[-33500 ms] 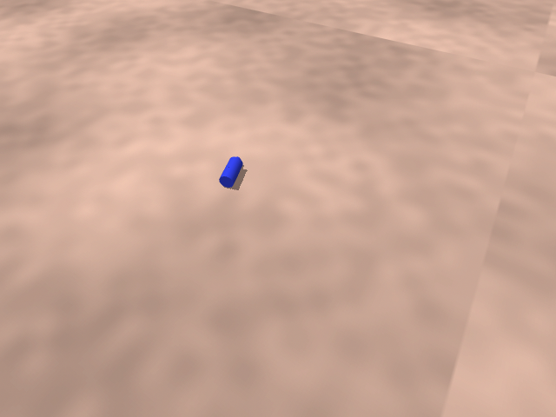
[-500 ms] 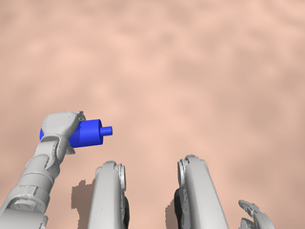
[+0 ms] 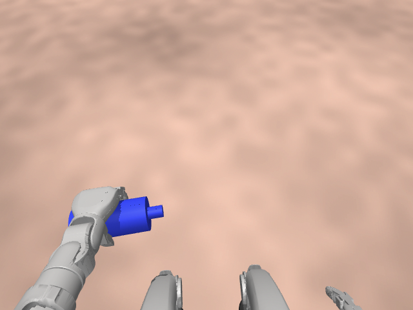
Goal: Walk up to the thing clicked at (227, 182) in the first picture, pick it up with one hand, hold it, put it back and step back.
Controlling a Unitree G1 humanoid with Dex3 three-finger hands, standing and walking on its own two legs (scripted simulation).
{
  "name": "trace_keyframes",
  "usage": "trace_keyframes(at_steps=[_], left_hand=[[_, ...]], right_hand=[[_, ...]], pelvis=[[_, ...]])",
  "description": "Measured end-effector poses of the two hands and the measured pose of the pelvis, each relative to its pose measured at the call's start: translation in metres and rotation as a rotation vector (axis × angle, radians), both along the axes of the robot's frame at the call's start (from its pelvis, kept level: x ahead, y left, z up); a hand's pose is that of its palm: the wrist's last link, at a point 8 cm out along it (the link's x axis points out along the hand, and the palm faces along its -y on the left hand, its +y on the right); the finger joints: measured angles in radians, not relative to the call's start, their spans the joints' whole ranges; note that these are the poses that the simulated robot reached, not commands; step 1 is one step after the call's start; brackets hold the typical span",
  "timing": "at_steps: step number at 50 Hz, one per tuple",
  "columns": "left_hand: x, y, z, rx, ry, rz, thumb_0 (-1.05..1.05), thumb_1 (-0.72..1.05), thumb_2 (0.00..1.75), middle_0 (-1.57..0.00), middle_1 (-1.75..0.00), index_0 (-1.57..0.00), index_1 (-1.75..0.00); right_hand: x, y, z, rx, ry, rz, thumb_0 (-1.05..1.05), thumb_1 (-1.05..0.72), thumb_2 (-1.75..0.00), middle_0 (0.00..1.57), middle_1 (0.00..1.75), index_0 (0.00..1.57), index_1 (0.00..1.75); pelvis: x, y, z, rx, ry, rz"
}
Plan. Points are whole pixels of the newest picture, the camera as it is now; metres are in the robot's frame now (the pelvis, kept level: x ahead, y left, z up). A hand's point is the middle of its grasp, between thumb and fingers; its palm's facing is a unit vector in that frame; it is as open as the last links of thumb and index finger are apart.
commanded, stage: lift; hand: left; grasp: from above
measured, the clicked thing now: (120, 217) +0.35 +0.20 -0.10
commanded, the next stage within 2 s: hold in 0.46 s
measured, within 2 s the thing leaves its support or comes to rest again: neither
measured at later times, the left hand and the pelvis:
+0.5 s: hand (92, 198) +0.35 +0.22 +0.01, palm faces -0.44 -0.08 -0.89, open 10.6 cm; pelvis +0.04 +0.00 +0.09, yaw +0 degrees
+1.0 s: hand (83, 178) +0.36 +0.22 +0.06, palm faces -0.45 -0.06 -0.89, open 10.6 cm; pelvis +0.06 +0.00 +0.12, yaw -1 degrees
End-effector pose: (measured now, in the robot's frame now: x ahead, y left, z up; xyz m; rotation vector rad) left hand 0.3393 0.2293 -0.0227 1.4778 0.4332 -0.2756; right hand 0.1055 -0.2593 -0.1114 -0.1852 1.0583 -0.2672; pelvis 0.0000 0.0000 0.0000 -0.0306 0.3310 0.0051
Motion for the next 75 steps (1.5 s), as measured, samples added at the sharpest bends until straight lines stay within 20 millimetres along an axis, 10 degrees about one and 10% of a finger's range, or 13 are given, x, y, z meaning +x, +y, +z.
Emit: trace_keyframes(at_steps=[27,75], left_hand=[[0.014,-0.005,0.099,-0.001,0.010,-0.005,-0.01,-0.10,0.60,-0.71,-0.49,-0.70,-0.49],[0.013,-0.012,0.164,0.002,0.003,-0.064,-0.01,-0.09,0.58,-0.70,-0.52,-0.68,-0.51]], right_hand=[[0.018,-0.005,0.095,0.015,-0.009,-0.010,0.01,-0.90,-0.90,0.21,0.30,0.20,0.30],[0.064,-0.001,0.129,0.060,-0.106,0.015,0.01,-0.90,-0.90,0.20,0.30,0.20,0.30]], pelvis=[[0.039,0.000,0.095,0.020,-0.169,-0.008],[0.051,-0.002,0.125,0.032,-0.280,-0.028]])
